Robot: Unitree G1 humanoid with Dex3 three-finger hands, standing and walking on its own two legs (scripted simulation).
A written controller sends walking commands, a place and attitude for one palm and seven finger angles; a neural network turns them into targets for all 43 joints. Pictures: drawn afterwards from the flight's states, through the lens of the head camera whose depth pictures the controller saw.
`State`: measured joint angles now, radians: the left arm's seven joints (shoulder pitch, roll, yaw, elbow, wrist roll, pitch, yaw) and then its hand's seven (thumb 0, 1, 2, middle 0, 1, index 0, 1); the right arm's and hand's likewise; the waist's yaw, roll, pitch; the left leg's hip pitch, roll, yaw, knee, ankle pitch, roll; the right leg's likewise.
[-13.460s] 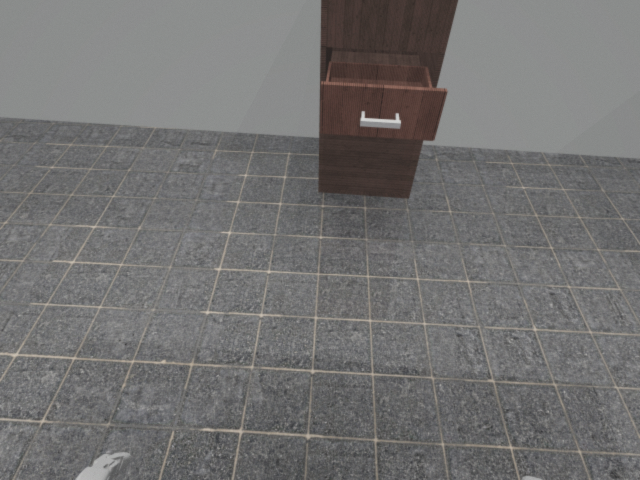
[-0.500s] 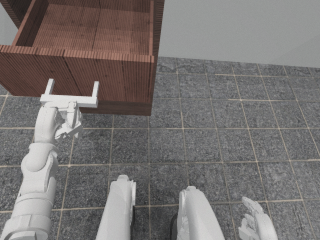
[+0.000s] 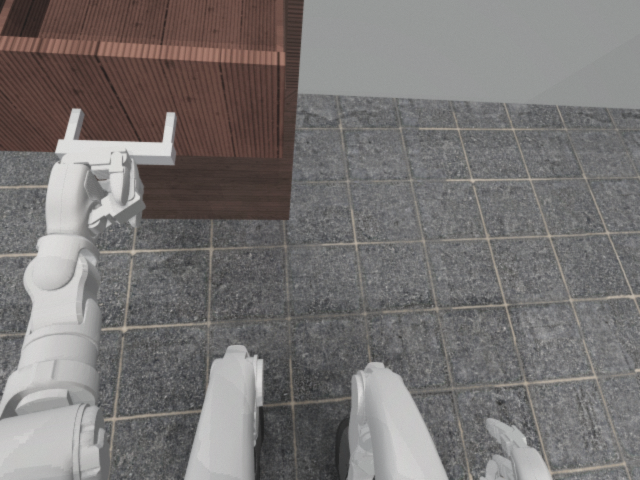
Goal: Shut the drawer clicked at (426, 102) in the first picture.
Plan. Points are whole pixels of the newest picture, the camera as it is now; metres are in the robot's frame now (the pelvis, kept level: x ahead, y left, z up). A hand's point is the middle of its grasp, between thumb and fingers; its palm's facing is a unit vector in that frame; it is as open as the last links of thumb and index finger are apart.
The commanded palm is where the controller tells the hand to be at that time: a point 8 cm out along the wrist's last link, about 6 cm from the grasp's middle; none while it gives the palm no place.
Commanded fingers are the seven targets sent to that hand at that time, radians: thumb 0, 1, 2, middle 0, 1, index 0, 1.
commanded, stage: push the drawer shut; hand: left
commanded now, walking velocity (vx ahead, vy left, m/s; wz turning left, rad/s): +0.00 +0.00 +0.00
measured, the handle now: (121, 136) +0.50 +0.27 +0.02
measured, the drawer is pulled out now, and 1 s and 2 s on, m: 0.14 0.03 0.00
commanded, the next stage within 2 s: pull the fist back off the drawer in 1.54 s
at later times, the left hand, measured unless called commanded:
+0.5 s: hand (142, 160) +0.47 +0.24 +0.02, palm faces +0.06 -1.00 -0.07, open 2.9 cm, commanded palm +0.50 +0.26 +0.03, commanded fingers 0.00 0.90 0.90 -1.40 -1.60 -1.40 -1.60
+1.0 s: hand (149, 116) +0.54 +0.24 +0.02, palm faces +0.07 -1.00 -0.07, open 3.0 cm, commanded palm +0.57 +0.25 +0.03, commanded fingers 0.00 0.90 0.90 -1.40 -1.60 -1.40 -1.60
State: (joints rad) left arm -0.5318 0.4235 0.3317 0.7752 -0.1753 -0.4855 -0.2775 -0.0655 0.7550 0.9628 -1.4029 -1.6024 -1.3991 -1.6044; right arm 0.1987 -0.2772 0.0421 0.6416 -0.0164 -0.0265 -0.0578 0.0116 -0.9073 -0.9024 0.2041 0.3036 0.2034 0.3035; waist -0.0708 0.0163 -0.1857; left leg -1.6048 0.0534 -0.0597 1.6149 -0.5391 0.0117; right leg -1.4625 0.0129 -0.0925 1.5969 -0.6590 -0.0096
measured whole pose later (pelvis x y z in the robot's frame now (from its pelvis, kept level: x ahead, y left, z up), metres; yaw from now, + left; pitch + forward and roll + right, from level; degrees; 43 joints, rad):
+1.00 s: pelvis -0.01 +0.00 -0.02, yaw -2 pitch +34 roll -8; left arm -1.01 0.68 0.40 1.14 -0.05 -0.41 -0.25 0.01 0.76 0.98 -1.40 -1.60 -1.40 -1.60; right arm 0.26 -0.27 0.10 0.64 -0.04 0.03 -0.04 0.01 -0.91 -0.90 0.20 0.30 0.20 0.30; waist -0.20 0.02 -0.16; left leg -1.76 0.07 -0.09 1.68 -0.52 0.01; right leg -1.61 0.03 -0.11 1.64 -0.63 -0.01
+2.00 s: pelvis -0.02 +0.01 -0.03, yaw -4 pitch +36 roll -10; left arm -1.15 0.78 0.40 1.14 0.00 -0.30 -0.27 -0.01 0.64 0.93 -1.40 -1.60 -1.40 -1.60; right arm 0.29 -0.26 0.13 0.62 -0.05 0.04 -0.03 0.01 -0.91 -0.90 0.20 0.30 0.20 0.30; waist -0.24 0.01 -0.13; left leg -1.82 0.07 -0.10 1.69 -0.51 0.03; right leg -1.65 0.04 -0.13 1.63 -0.61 0.01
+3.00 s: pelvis +0.06 +0.00 +0.13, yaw +2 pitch +17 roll -3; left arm -0.13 0.36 0.25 0.38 -0.19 -0.23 -0.18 0.01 0.90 0.90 -1.40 -1.60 -1.40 -1.60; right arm 0.22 -0.26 0.02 0.51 0.05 0.05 -0.04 0.01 -0.91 -0.90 0.20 0.30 0.20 0.30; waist -0.06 0.03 -0.16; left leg -0.92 0.05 -0.03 1.09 -0.46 0.00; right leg -0.79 0.02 -0.06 1.04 -0.54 -0.01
